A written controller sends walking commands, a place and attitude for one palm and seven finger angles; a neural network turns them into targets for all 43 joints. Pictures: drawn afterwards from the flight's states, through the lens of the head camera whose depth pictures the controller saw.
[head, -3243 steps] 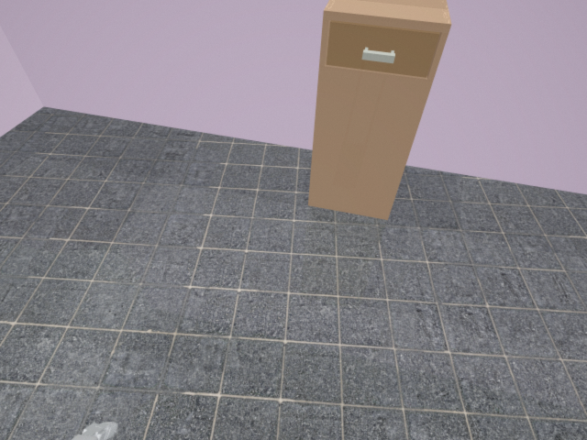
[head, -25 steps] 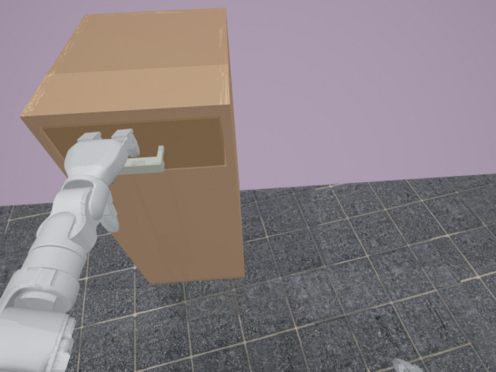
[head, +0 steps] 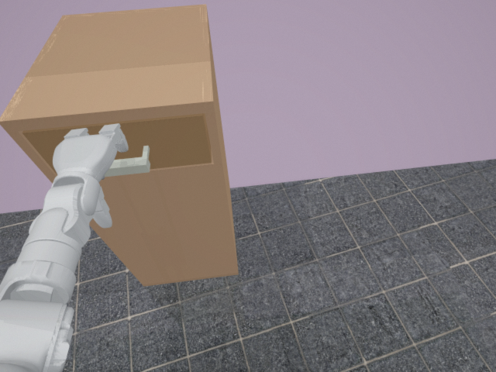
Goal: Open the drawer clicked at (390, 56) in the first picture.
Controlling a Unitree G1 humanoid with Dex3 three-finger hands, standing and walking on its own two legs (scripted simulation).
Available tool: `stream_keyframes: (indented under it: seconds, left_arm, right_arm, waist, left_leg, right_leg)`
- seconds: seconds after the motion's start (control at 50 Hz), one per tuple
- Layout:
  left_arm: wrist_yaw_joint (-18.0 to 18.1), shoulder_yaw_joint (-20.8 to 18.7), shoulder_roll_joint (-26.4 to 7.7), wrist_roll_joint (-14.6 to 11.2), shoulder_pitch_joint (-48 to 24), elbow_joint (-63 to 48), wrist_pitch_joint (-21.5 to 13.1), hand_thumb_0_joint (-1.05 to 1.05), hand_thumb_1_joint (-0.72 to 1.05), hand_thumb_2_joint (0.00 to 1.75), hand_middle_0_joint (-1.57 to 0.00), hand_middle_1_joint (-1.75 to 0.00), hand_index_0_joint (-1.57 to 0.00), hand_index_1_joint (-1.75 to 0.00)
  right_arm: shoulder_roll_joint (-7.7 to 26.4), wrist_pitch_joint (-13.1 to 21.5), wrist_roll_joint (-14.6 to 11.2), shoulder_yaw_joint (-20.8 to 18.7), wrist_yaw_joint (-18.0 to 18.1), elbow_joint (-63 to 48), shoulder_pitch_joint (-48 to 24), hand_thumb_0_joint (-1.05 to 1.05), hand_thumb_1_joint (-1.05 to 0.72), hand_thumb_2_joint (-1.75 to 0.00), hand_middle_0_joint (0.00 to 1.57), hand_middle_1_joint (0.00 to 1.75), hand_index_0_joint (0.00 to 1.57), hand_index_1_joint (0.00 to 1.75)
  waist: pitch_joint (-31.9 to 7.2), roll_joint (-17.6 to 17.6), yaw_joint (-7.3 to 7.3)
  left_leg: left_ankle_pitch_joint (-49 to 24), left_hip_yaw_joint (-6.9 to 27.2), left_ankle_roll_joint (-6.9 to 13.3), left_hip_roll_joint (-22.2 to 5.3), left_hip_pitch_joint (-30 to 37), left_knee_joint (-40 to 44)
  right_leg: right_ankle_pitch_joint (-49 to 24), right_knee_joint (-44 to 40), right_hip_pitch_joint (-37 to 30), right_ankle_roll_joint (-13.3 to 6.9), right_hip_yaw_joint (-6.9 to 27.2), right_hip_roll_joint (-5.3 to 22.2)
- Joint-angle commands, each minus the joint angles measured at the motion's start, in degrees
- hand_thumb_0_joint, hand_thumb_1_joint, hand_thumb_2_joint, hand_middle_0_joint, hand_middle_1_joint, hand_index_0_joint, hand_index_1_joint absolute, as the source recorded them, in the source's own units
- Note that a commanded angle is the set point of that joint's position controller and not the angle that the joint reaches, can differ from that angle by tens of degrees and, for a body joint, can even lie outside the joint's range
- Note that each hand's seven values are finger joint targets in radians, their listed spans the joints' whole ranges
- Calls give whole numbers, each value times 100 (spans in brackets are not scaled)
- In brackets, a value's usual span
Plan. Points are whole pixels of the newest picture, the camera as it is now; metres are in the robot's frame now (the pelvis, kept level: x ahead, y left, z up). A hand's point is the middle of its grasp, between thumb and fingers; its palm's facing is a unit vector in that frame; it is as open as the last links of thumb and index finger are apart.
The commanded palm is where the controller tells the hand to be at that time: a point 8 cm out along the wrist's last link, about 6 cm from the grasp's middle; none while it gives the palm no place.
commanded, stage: re-aim the fingers above the handle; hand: left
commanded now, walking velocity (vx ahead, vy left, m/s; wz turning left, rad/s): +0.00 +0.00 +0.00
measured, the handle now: (124, 159) +0.52 +0.26 +0.02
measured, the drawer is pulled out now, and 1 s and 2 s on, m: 0.00 0.00 0.00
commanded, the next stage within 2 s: lower the fingers behind the handle in 1.50 s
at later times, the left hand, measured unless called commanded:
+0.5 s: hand (102, 168) +0.44 +0.26 +0.08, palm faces +0.03 -0.01 -1.00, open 13.9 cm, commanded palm +0.41 +0.25 +0.14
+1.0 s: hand (92, 183) +0.41 +0.27 +0.08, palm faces -0.07 +0.00 -1.00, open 13.9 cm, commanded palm +0.40 +0.25 +0.14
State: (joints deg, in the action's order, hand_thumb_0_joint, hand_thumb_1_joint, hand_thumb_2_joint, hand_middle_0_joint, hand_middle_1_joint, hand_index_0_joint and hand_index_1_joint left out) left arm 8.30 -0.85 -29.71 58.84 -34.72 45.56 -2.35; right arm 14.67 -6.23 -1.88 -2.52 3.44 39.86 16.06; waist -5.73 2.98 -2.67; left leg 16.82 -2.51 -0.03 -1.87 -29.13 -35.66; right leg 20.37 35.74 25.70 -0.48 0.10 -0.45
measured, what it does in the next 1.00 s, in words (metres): stands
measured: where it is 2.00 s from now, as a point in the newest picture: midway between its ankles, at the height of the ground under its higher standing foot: outside the picture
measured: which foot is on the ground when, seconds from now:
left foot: down 0.00-1.00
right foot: down 0.00-1.00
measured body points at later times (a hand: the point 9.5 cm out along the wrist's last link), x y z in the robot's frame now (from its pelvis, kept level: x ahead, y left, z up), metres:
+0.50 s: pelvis -0.01 +0.01 +0.00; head +0.04 +0.00 +0.45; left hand +0.43 +0.26 +0.14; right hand +0.07 -0.25 -0.13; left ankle +0.00 +0.12 -0.72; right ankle -0.03 -0.11 -0.72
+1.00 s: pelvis +0.00 +0.00 +0.00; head +0.03 -0.02 +0.45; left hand +0.41 +0.27 +0.13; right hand +0.10 -0.27 -0.13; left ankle +0.00 +0.12 -0.72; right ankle -0.03 -0.12 -0.72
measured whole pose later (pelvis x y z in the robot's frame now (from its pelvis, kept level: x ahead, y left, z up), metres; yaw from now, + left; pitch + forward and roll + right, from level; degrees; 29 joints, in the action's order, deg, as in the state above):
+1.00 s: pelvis +0.00 +0.00 +0.00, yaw +1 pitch +9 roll +0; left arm 6.7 4.8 -28.3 56.8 -34.0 44.2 6.4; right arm 15.2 -5.6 -2.5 -2.4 3.2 39.8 15.4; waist -6.1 3.3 -1.3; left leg 15.8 -1.9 0.0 -1.4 -26.4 -33.4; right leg 19.7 33.5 22.7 -0.5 -0.5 -0.1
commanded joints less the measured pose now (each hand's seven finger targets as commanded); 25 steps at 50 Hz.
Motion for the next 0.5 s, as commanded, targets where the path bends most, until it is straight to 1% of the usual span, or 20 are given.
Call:
stream_keyframes:
  seconds: [0.0, 0.02, 0.04, 0.08, 0.1, 0.12, 0.14, 0.18, 0.22, 0.24, 0.26, 0.3, 0.32, 0.34, 0.38, 0.4, 0.42, 0.44, 0.46, 0.48]
  left_arm:
    - [403, -700, -1921, 40, -2309, -1189, -64, 0, -50, 30, -30, -120, -30, -120]
    - [410, -724, -1944, 33, -2327, -1173, -79, 0, -50, 30, -30, -120, -30, -120]
    - [407, -466, -1687, 12, -2410, -1303, -86, 0, -50, 30, -30, -120, -30, -120]
    - [380, -170, -1346, -35, -2438, -1319, -42, 0, -50, 30, -30, -120, -30, -120]
    - [364, -190, -1380, -65, -2502, -1374, -32, 0, -50, 30, -30, -120, -30, -120]
    - [333, -78, -1286, -77, -2517, -1355, -5, 0, -50, 30, -30, -120, -30, -120]
    - [302, 52, -1157, -102, -2564, -1321, 27, 0, -50, 30, -30, -120, -30, -120]
    - [258, 193, -1054, -106, -2805, -1287, 51, 0, -50, 30, -30, -120, -30, -120]
    - [255, 44, -1272, -102, -3004, -1200, 45, 0, -50, 30, -30, -120, -30, -120]
    - [283, -88, -1429, -73, -3081, -1255, 14, 0, -50, 30, -30, -120, -30, -120]
    - [311, -145, -1459, -49, -2968, -1209, 13, 0, -50, 30, -30, -120, -30, -120]
    - [384, -207, -1498, -16, -3092, -1186, 3, 0, -50, 30, -30, -120, -30, -120]
    - [432, -378, -1698, 28, -3091, -1085, 2, 0, -50, 30, -30, -120, -30, -120]
    - [490, -439, -1739, 66, -2997, -919, 43, 0, -50, 30, -30, -120, -30, -120]
    - [563, -416, -1632, 95, -2868, -907, 132, 0, -50, 30, -30, -120, -30, -120]
    - [599, -603, -1836, 121, -2712, -790, 192, 0, -50, 30, -30, -120, -30, -120]
    - [604, -399, -1577, 118, -2659, -866, 240, 0, -50, 30, -30, -120, -30, -120]
    - [590, -31, -1090, 71, -2609, -935, 314, 0, -50, 30, -30, -120, -30, -120]
    - [558, 272, -663, 2, -2569, -997, 392, 0, -50, 30, -30, -120, -30, -120]
    - [530, 340, -572, -30, -2581, -1028, 465, 0, -50, 30, -30, -120, -30, -120]
  right_arm:
    - [809, 262, 5, -318, 39, -557, 103, 0, -90, -90, 20, 30, 20, 30]
    - [832, 263, 12, -333, 32, -541, 152, 0, -90, -90, 20, 30, 20, 30]
    - [817, 293, -5, -342, 18, -560, 120, 0, -90, -90, 20, 30, 20, 30]
    - [826, 319, -8, -364, 1, -522, 152, 0, -90, -90, 20, 30, 20, 30]
    - [839, 323, -11, -383, 0, -498, 174, 0, -90, -90, 20, 30, 20, 30]
    - [854, 316, -7, -382, 3, -482, 191, 0, -90, -90, 20, 30, 20, 30]
    - [840, 322, -23, -372, 8, -487, 177, 0, -90, -90, 20, 30, 20, 30]
    - [846, 324, -22, -357, 26, -444, 182, 0, -90, -90, 20, 30, 20, 30]
    - [887, 319, -1, -339, 52, -394, 207, 0, -90, -90, 20, 30, 20, 30]
    - [873, 324, -7, -331, 56, -404, 202, 0, -90, -90, 20, 30, 20, 30]
    - [849, 315, -3, -321, 54, -424, 206, 0, -90, -90, 20, 30, 20, 30]
    - [826, 320, 13, -298, 43, -425, 206, 0, -90, -90, 20, 30, 20, 30]
    - [851, 304, 26, -296, 41, -410, 216, 0, -90, -90, 20, 30, 20, 30]
    - [826, 301, 14, -276, 28, -432, 191, 0, -90, -90, 20, 30, 20, 30]
    - [808, 316, 26, -277, -9, -485, 172, 0, -90, -90, 20, 30, 20, 30]
    - [816, 306, 30, -268, -9, -496, 174, 0, -90, -90, 20, 30, 20, 30]
    - [830, 300, 49, -276, -40, -533, 172, 0, -90, -90, 20, 30, 20, 30]
    - [785, 315, 26, -288, -80, -578, 150, 0, -90, -90, 20, 30, 20, 30]
    - [792, 326, 12, -325, -113, -577, 160, 0, -90, -90, 20, 30, 20, 30]
    - [814, 333, 10, -347, -123, -569, 155, 0, -90, -90, 20, 30, 20, 30]
  waist:
    - [-2008, -2, 169]
    - [-2065, -121, 126]
    - [-2010, 89, 77]
    - [-1920, 98, -7]
    - [-1916, 98, -19]
    - [-1949, -50, -88]
    - [-1810, 14, -105]
    - [-1684, 41, -157]
    - [-1606, -123, -176]
    - [-1744, -36, -104]
    - [-1842, 69, -37]
    - [-1882, 209, -3]
    - [-1934, 107, 12]
    - [-1834, 163, 62]
    - [-1978, 210, 138]
    - [-2015, 198, 220]
    - [-2183, 211, 192]
    - [-2115, 194, 128]
    - [-2079, 35, 36]
    - [-2039, -21, 4]
  left_leg:
    - [-1937, -74, 276, 324, 1193, 64]
    - [-1972, -49, 278, 312, 1182, 55]
    - [-1920, -69, 279, 315, 1271, 49]
    - [-1929, -40, 275, 300, 1416, 48]
    - [-1880, -24, 276, 287, 1470, 57]
    - [-1907, 9, 285, 282, 1496, 50]
    - [-1764, 13, 287, 285, 1510, 80]
    - [-1620, 60, 281, 281, 1546, 118]
    - [-1532, 91, 284, 264, 1493, 156]
    - [-1549, 90, 280, 280, 1493, 143]
    - [-1625, 100, 270, 298, 1528, 137]
    - [-1764, 104, 240, 289, 1518, 117]
    - [-1802, 119, 231, 276, 1462, 123]
    - [-1758, 103, 221, 276, 1370, 131]
    - [-1850, 64, 205, 271, 1376, 129]
    - [-1895, 48, 190, 263, 1313, 147]
    - [-2082, 67, 187, 255, 1398, 145]
    - [-2158, 56, 189, 223, 1501, 119]
    - [-2190, 63, 196, 194, 1597, 102]
    - [-2159, 71, 198, 169, 1650, 123]
  right_leg:
    - [-2437, -286, -700, -88, -46, -197]
    - [-2420, -303, -748, -87, -53, -205]
    - [-2355, -312, -584, -75, -47, -204]
    - [-2234, -336, -362, -91, -104, -227]
    - [-2138, -359, -316, -94, -107, -232]
    - [-2123, -390, -343, -98, -106, -243]
    - [-1971, -419, -209, -89, -118, -230]
    - [-1743, -442, -29, -104, -145, -236]
    - [-1622, -489, -54, -112, -152, -226]
    - [-1656, -435, -106, -111, -127, -222]
    - [-1687, -387, -133, -138, -149, -231]
    - [-1771, -323, -131, -156, -172, -236]
    - [-1757, -325, -212, -161, -172, -240]
    - [-1737, -286, -174, -159, -181, -243]
    - [-1806, -248, -240, -161, -198, -240]
    - [-1863, -226, -345, -172, -204, -242]
    - [-1964, -230, -406, -181, -210, -256]
    - [-1965, -217, -264, -164, -245, -259]
    - [-1959, -255, -145, -147, -262, -275]
    - [-1904, -299, -86, -136, -256, -274]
